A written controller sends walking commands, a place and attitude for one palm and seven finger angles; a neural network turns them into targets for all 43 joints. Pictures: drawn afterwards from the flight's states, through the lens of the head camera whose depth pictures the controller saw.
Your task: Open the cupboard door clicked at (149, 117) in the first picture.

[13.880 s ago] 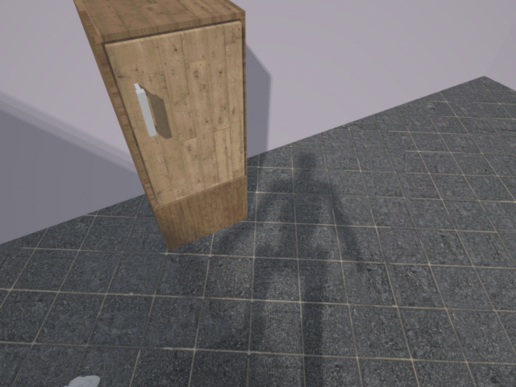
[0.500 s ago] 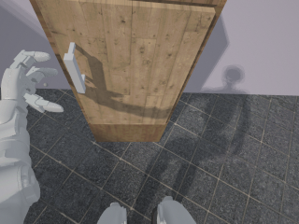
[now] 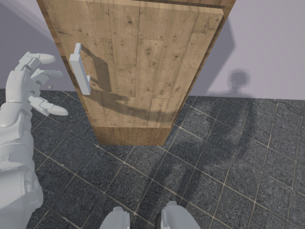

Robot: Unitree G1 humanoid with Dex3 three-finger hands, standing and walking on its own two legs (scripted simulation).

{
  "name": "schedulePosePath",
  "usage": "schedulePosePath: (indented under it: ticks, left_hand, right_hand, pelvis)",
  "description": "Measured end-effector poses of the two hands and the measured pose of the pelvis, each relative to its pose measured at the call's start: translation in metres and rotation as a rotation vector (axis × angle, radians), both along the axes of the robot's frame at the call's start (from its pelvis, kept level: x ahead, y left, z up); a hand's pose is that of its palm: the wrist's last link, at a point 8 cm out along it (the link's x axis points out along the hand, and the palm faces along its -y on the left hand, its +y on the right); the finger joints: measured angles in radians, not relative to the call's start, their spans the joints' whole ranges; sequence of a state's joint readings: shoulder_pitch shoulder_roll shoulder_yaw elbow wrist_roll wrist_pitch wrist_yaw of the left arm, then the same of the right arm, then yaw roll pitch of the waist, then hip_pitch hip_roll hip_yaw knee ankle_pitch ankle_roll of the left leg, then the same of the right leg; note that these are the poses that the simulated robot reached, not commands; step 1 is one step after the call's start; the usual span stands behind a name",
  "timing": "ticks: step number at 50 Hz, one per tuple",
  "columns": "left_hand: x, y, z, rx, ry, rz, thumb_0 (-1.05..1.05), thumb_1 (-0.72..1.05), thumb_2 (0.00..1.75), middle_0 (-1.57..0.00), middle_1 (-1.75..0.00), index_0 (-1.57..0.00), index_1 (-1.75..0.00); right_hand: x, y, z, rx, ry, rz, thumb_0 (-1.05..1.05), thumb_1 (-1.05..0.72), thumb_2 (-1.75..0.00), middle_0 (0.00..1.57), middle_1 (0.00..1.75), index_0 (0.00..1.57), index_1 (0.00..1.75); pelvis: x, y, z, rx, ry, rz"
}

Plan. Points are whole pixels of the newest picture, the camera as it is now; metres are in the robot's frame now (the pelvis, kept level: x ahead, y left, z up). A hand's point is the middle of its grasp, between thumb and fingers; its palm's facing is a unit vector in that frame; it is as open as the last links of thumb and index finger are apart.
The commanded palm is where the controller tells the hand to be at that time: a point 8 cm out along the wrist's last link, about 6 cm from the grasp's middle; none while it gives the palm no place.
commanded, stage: slide the fingers in behind the handle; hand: left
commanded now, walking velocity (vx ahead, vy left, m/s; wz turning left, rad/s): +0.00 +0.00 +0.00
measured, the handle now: (82, 70) +0.51 +0.18 +0.05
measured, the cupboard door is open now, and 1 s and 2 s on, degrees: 0 0 0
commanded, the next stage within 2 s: close the thumb around the handle in 1.56 s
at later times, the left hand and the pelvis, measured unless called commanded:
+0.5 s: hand (65, 89) +0.45 +0.21 +0.05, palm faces -0.01 -1.00 +0.00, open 13.9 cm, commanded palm +0.43 +0.25 +0.05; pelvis +0.00 +0.00 +0.00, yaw +0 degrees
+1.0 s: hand (80, 88) +0.45 +0.17 +0.05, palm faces -0.01 -1.00 +0.00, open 13.9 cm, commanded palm +0.43 +0.22 +0.05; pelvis +0.00 -0.01 +0.00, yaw +0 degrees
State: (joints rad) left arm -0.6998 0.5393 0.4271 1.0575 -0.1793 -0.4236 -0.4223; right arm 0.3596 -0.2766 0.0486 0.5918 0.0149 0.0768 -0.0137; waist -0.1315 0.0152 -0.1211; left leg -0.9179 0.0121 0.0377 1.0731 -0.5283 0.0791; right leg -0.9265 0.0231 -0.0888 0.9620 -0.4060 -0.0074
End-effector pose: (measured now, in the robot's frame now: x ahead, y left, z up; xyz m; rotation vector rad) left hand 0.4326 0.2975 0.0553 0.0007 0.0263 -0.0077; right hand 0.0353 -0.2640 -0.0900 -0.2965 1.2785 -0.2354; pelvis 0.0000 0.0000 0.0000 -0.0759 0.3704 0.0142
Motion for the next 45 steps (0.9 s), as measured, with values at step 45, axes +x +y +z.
schedulePosePath:
  ticks: [45]
  left_hand:
    - [0.000,-0.065,-0.002,0.001,-0.020,0.005,-0.01,-0.50,0.30,-0.30,-1.20,-0.30,-1.20]
  right_hand:
    - [0.007,-0.004,-0.007,0.047,-0.055,0.001,0.00,-0.90,-0.90,0.20,0.30,0.20,0.30]
  pelvis:
    - [-0.003,-0.010,0.000,0.023,-0.017,-0.003]
